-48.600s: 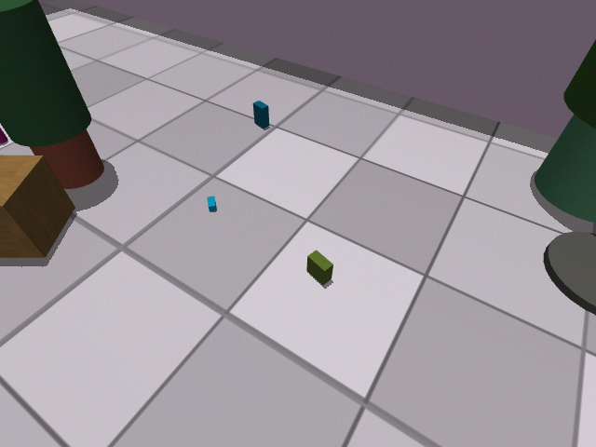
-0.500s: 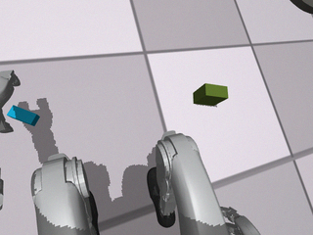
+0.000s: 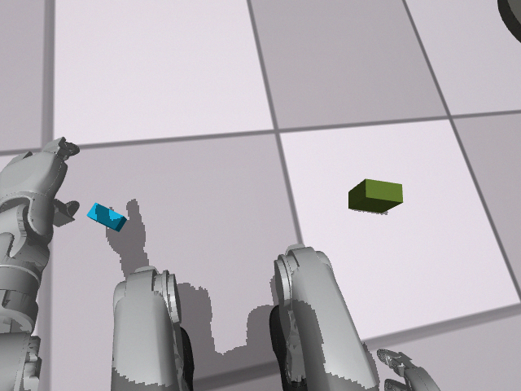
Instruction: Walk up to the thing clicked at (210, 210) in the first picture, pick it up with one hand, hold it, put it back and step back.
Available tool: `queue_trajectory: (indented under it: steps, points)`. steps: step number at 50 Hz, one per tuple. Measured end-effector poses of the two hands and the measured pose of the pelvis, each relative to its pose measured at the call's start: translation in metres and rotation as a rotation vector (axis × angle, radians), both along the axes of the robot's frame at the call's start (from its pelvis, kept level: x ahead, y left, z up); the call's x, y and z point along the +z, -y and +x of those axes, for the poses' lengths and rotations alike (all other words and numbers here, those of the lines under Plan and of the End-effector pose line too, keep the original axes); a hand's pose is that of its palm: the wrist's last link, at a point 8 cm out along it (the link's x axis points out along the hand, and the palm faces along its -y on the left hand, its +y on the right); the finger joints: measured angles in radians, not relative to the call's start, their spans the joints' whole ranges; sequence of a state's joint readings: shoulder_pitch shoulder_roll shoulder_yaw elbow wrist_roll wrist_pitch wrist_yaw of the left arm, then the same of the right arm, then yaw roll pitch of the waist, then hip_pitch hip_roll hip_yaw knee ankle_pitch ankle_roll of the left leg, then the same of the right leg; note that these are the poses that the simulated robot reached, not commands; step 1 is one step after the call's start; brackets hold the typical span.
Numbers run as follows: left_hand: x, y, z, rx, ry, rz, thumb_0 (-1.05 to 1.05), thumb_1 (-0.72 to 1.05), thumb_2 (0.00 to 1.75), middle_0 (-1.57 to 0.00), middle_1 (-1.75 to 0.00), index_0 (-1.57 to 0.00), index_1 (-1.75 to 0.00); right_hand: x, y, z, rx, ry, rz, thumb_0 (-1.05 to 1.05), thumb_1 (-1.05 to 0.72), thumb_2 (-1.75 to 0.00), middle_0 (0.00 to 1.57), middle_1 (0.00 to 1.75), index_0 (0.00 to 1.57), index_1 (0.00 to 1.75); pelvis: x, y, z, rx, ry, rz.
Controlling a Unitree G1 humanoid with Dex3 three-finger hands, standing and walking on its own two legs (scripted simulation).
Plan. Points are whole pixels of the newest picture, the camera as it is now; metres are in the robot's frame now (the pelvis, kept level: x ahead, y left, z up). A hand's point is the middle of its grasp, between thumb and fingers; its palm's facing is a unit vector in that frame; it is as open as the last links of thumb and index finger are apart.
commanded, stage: home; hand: left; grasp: from above
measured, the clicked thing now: (107, 217) +0.47 +0.28 -0.38
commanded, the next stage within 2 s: none
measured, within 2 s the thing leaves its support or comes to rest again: neither
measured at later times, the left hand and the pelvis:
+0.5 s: hand (7, 310) +0.27 +0.21 +0.09, palm faces -0.04 -0.91 -0.42, open 7.4 cm; pelvis +0.01 -0.01 +0.18, yaw +4 degrees
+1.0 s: hand out of the picture +0.23 +0.20 +0.27, palm faces +0.17 -0.96 -0.21, open 7.4 cm; pelvis +0.08 +0.00 +0.32, yaw +6 degrees
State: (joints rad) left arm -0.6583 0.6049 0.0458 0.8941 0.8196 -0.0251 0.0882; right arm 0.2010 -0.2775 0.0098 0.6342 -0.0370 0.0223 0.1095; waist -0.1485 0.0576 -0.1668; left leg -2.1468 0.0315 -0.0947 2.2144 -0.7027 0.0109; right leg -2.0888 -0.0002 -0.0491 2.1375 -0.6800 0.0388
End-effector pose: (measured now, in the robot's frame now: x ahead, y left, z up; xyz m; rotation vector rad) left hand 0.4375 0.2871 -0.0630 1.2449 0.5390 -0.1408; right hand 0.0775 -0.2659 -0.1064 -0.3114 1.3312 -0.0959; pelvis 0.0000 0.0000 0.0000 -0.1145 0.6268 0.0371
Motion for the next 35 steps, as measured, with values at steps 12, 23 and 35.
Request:
queue_trajectory:
  steps: [12,23,35]
  points:
    - [0.084,0.017,-0.115,0.198,-0.004,-0.399,0.01,0.76,0.92,-0.23,-0.37,-0.22,-0.37,0.085,-0.009,0.075,0.058,0.271,0.004,0.01,-0.90,-0.89,0.20,0.30,0.20,0.30,0.081,0.004,-0.006,0.022,0.068,0.029]
    - [0.174,0.026,-0.172,0.501,-0.010,-0.624,0.01,0.89,0.92,-0.22,-0.32,-0.21,-0.32,0.191,-0.027,0.132,0.053,0.512,0.020,0.01,-0.90,-0.89,0.20,0.30,0.20,0.30,0.168,0.007,0.008,0.045,0.162,0.053]
    - [0.267,0.039,-0.199,0.735,-0.041,-0.822,0.01,0.90,0.90,-0.21,-0.30,-0.20,-0.30,0.290,-0.033,0.138,0.011,0.574,-0.004,0.01,-0.90,-0.89,0.20,0.30,0.21,0.30,0.258,0.005,0.046,0.065,0.286,0.068]
